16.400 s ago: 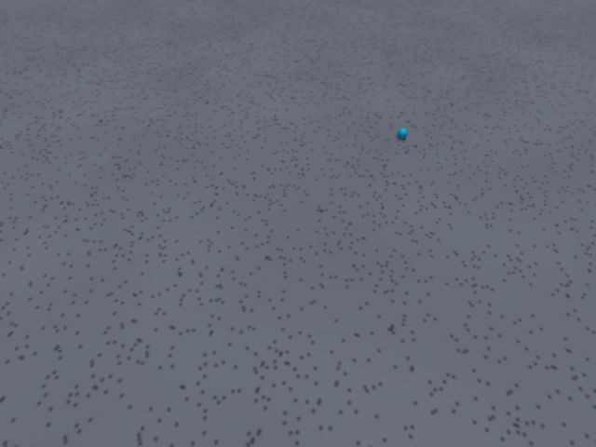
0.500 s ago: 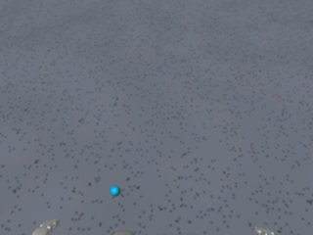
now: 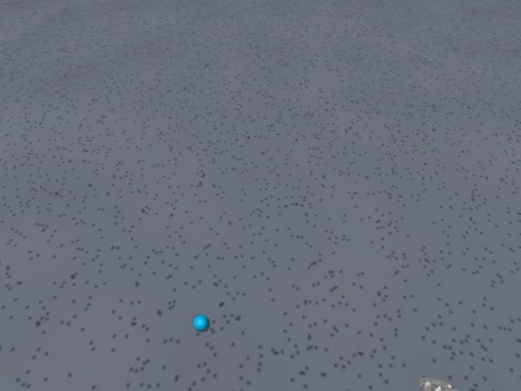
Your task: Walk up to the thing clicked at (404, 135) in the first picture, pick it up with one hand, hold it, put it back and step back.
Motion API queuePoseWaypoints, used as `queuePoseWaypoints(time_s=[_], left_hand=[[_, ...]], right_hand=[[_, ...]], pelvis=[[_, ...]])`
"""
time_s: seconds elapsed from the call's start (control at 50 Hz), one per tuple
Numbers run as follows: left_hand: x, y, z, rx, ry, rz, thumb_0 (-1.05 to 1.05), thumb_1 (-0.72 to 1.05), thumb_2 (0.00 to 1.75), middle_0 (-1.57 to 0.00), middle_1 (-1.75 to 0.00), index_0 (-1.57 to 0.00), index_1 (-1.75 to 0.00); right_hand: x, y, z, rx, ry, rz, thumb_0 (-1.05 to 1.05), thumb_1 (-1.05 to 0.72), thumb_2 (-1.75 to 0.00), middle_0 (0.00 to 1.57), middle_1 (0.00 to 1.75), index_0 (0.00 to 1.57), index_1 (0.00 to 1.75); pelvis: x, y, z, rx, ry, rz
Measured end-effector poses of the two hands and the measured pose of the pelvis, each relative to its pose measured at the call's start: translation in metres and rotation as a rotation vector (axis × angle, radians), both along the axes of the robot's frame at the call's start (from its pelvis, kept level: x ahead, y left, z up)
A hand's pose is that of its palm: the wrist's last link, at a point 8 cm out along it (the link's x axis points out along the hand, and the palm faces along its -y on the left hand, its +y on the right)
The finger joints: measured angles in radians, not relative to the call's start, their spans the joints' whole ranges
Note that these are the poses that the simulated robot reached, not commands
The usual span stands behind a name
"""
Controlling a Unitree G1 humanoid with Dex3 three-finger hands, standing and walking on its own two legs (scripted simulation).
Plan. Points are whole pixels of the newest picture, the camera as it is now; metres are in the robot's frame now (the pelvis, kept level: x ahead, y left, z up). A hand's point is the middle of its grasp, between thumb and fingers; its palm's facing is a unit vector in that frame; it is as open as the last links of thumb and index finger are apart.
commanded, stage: walk up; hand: left
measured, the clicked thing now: (200, 322) +0.44 +0.24 -0.74
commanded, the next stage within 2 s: stand in 0.88 s
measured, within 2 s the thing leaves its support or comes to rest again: neither
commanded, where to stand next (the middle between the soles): +0.04 +0.00 m, yaw -1 degrees
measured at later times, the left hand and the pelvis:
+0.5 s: hand out of the picture +0.09 +0.26 -0.15, palm faces -0.03 -0.93 -0.36, open 7.4 cm; pelvis +0.00 +0.00 +0.00, yaw +0 degrees
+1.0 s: hand out of the picture +0.09 +0.25 -0.15, palm faces -0.04 -0.94 -0.34, open 7.4 cm; pelvis +0.01 +0.00 +0.01, yaw +0 degrees
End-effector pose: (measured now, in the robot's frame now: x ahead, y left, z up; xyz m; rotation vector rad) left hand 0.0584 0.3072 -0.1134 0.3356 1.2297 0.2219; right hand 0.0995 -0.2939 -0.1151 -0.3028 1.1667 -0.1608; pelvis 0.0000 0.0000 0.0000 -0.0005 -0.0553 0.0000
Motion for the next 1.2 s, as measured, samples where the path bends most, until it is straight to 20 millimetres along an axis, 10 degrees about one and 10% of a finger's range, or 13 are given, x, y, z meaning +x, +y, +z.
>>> queuePoseWaypoints(time_s=[0.24, 1.2], left_hand=[[0.002, -0.002, -0.002, -0.021, 0.000, -0.005, 0.00, 0.90, 0.89, -0.20, -0.30, -0.21, -0.30], [0.022, -0.023, -0.001, -0.048, 0.038, -0.012, 0.00, 0.90, 0.89, -0.20, -0.30, -0.21, -0.30]], right_hand=[[-0.025, -0.001, 0.003, -0.014, 0.048, -0.044, 0.01, -0.90, -0.90, 0.21, 0.30, 0.20, 0.30], [-0.006, -0.009, 0.004, -0.016, 0.064, -0.037, 0.01, -0.90, -0.90, 0.21, 0.30, 0.20, 0.30]], pelvis=[[0.000, 0.003, 0.003, -0.002, 0.006, -0.005], [0.030, -0.008, 0.010, -0.002, 0.030, -0.002]])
